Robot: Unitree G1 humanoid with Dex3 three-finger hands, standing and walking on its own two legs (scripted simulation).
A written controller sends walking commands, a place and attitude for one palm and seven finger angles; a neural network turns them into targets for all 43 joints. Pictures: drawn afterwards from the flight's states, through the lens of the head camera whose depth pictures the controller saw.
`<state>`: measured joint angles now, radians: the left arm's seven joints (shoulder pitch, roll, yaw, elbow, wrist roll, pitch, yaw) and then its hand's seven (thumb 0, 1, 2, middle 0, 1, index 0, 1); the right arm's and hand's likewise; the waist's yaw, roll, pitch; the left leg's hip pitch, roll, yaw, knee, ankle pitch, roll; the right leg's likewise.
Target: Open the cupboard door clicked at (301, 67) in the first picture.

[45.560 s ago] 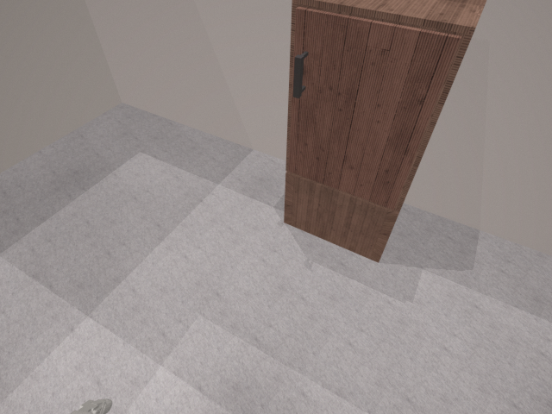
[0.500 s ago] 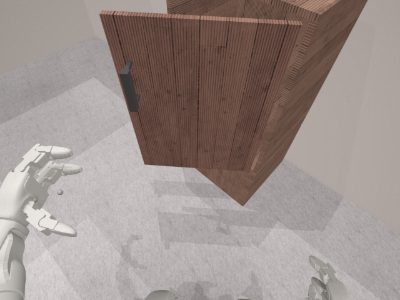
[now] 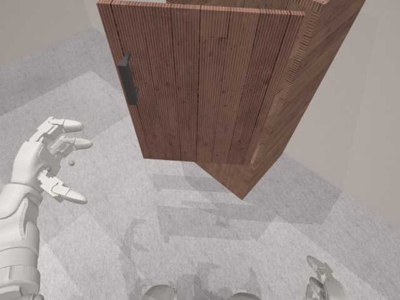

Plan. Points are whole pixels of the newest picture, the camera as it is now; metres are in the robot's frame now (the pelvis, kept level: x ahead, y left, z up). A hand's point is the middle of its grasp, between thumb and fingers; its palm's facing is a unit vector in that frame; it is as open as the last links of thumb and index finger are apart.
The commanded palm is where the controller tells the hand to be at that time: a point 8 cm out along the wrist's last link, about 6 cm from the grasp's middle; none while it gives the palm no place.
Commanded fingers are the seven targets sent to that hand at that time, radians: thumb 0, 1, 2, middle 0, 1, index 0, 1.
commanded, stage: move the hooked fingers beside the handle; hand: left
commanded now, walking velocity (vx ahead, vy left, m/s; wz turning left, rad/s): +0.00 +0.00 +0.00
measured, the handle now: (130, 79) +0.61 +0.21 +0.06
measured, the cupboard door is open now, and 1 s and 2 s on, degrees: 39 39 39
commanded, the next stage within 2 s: none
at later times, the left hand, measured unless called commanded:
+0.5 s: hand (83, 128) +0.43 +0.27 +0.07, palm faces -0.03 -1.00 -0.03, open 13.9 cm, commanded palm +0.42 +0.31 +0.07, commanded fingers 0.00 -0.50 0.30 -0.30 -1.20 -0.30 -1.20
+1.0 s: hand (94, 101) +0.52 +0.27 +0.07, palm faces -0.05 -1.00 -0.01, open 14.0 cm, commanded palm +0.51 +0.31 +0.06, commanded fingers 0.00 -0.50 0.30 -0.30 -1.20 -0.30 -1.20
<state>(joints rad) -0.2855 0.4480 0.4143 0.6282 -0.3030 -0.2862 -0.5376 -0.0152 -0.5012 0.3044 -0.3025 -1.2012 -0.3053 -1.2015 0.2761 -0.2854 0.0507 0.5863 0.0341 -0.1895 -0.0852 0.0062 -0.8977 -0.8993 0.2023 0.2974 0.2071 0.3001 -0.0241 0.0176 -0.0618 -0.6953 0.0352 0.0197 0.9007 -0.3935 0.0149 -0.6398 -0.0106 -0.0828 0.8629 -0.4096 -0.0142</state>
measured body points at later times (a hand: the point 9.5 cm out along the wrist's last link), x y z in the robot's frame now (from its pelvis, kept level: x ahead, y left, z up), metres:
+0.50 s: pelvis +0.00 +0.00 -0.01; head +0.10 +0.02 +0.43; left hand +0.43 +0.32 +0.08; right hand +0.07 -0.27 -0.11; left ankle +0.03 +0.11 -0.69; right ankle +0.01 -0.11 -0.69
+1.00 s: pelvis +0.00 +0.02 -0.02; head +0.15 +0.04 +0.40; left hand +0.51 +0.32 +0.07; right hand -0.01 -0.26 -0.12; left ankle +0.03 +0.11 -0.69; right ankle +0.01 -0.11 -0.69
